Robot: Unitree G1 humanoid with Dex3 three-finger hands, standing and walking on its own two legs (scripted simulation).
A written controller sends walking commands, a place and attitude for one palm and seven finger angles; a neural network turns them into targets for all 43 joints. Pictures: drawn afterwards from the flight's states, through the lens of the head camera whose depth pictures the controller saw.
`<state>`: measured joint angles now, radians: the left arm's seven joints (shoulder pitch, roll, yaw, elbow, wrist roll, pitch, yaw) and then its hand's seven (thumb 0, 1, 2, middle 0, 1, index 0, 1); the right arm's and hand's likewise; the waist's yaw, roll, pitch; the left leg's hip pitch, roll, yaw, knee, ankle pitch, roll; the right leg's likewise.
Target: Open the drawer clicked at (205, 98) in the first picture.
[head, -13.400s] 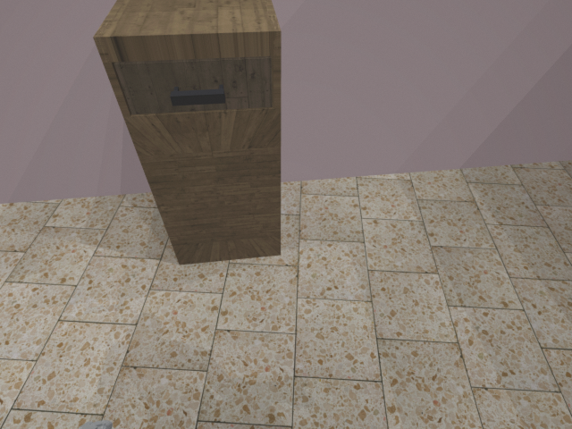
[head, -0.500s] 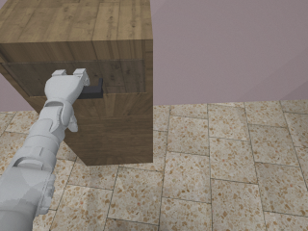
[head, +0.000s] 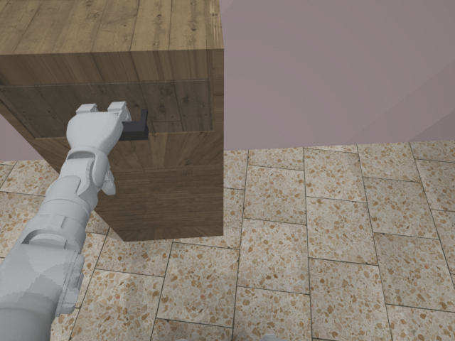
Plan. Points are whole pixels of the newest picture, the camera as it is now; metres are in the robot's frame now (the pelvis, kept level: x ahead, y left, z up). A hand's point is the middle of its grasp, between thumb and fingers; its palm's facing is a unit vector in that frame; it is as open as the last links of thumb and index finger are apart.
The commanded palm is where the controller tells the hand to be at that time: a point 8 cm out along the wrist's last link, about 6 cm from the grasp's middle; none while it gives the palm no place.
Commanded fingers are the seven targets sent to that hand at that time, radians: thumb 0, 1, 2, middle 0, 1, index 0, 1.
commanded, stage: lower the fingers behind the handle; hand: left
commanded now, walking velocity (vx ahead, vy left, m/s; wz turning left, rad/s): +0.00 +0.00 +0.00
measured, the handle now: (113, 123) +0.51 +0.21 +0.05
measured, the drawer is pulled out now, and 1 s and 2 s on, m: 0.00 0.00 0.05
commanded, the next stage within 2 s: close the thumb around the handle in 0.24 s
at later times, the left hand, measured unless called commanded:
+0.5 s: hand (108, 150) +0.46 +0.22 +0.03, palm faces -0.05 -0.03 -1.00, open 13.2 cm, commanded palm +0.44 +0.22 +0.09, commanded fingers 0.00 0.00 0.52 -0.34 -1.25 -0.34 -1.25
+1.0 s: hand (106, 150) +0.46 +0.22 +0.03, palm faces -0.05 -0.01 -1.00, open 5.9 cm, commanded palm +0.45 +0.22 +0.09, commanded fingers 0.00 0.90 0.90 -0.40 -1.35 -0.40 -1.35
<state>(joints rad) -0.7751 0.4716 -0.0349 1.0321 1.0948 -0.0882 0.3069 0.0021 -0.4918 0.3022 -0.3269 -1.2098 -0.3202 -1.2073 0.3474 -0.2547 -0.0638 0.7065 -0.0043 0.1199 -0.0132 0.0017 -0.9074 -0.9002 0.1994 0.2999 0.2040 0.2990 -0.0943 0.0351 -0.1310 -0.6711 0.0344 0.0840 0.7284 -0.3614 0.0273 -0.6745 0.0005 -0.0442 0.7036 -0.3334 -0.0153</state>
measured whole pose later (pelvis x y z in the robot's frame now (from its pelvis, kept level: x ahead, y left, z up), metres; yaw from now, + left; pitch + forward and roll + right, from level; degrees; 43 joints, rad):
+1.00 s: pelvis +0.00 +0.00 +0.00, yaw +0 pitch +17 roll -1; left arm -0.77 0.47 -0.05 1.02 1.10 -0.07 0.31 0.00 0.65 0.79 -0.37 -1.34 -0.40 -1.34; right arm 0.34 -0.26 -0.06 0.70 0.00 0.11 -0.02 0.00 -0.91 -0.90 0.20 0.30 0.20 0.30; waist -0.09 0.04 -0.13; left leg -0.66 0.03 0.08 0.73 -0.36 0.03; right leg -0.67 0.00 -0.04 0.70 -0.33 -0.02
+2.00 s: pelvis +0.02 -0.01 +0.01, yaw +1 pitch +13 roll +0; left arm -0.52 0.39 -0.11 0.73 1.07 -0.03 0.27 0.01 0.65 0.80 -0.34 -1.35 -0.39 -1.35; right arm 0.20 -0.25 -0.05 0.67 0.00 0.12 -0.02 0.00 -0.91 -0.90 0.20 0.30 0.20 0.30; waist -0.01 0.04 -0.12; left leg -0.53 0.02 0.06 0.67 -0.37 0.02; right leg -0.53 -0.01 -0.06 0.67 -0.36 -0.02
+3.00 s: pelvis +0.02 -0.02 +0.01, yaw +0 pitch +6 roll +1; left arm 0.32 0.37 -0.09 -0.07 1.04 0.01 0.29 0.05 0.66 0.76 -0.27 -1.35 -0.42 -1.35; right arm 0.07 -0.21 0.01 0.59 -0.03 0.07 0.02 0.01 -0.91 -0.90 0.20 0.30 0.20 0.30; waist 0.09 0.05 -0.08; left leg -0.37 0.03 0.08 0.65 -0.38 0.00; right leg -0.40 0.01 -0.03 0.67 -0.38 -0.03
